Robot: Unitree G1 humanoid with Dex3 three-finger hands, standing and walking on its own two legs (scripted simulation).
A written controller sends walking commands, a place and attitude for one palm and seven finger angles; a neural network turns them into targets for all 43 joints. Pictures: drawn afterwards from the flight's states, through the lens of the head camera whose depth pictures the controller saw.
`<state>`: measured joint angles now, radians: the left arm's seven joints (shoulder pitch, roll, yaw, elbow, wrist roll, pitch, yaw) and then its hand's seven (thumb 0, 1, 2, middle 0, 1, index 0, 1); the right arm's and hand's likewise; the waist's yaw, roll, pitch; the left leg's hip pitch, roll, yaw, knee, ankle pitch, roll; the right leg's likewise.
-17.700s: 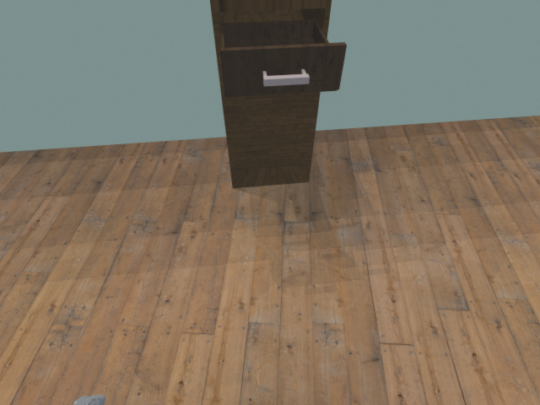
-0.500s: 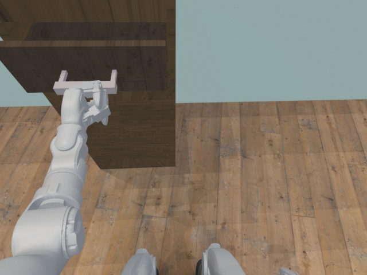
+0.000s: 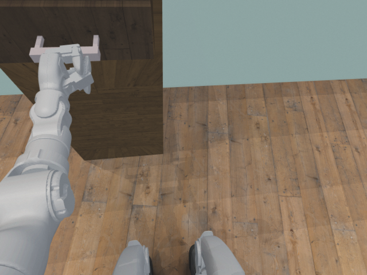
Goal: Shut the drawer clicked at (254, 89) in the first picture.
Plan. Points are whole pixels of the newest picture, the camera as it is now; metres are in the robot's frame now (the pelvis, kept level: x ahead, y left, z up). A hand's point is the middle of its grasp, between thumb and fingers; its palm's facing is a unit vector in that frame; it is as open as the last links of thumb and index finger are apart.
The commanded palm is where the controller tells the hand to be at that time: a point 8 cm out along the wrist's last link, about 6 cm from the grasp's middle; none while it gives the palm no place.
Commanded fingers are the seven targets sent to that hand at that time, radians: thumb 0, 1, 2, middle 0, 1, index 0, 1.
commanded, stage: push the drawer shut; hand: left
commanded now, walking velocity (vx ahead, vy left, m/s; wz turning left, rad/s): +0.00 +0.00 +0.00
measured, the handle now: (67, 47) +0.60 +0.20 +0.08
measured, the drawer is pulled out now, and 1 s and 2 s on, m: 0.02 0.00 0.00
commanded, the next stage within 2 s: pull the fist back off the drawer in 0.64 s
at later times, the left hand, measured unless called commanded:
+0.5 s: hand (82, 63) +0.55 +0.17 +0.08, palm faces +0.03 -1.00 -0.04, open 3.0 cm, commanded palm +0.58 +0.19 +0.09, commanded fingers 0.00 0.90 0.90 -1.40 -1.60 -1.40 -1.60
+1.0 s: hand (82, 62) +0.55 +0.16 +0.08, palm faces +0.02 -1.00 -0.05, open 3.2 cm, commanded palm +0.56 +0.19 +0.09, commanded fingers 0.00 0.90 0.90 -1.40 -1.60 -1.40 -1.60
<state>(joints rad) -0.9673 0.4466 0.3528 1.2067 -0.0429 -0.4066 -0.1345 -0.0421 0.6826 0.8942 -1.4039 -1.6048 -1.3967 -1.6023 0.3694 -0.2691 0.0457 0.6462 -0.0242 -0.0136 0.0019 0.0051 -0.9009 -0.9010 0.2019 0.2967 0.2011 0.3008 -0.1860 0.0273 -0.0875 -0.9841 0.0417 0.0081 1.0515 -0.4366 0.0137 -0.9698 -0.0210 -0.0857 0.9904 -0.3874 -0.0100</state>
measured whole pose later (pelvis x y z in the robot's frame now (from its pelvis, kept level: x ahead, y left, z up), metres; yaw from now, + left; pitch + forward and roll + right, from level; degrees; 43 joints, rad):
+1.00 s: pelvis -0.01 +0.01 -0.01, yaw +0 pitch +24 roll -4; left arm -1.16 0.56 0.33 1.33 0.00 -0.35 -0.12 -0.02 0.52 0.91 -1.40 -1.60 -1.40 -1.60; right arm 0.42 -0.28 0.08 0.67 -0.05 -0.05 0.00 0.00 -0.90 -0.90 0.20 0.30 0.20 0.30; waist -0.24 0.03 -0.08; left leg -1.10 0.04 -0.02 1.09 -0.42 0.02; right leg -1.06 -0.02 -0.11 1.00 -0.36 0.00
